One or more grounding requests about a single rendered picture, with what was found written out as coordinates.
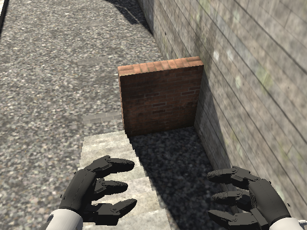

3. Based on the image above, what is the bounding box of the robot left hand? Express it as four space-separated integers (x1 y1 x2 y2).
59 155 137 226

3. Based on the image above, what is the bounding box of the robot right hand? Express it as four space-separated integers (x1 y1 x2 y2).
206 166 291 230

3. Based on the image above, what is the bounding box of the left robot forearm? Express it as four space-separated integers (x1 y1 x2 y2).
38 209 83 230

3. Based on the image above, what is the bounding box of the right robot forearm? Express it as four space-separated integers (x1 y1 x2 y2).
269 218 305 230

